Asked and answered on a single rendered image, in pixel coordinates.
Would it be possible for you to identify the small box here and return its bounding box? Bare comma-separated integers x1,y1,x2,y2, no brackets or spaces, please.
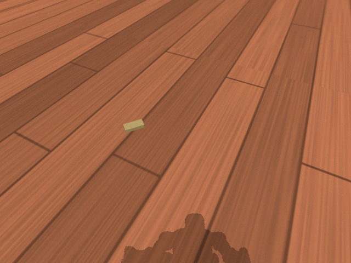
123,119,145,133

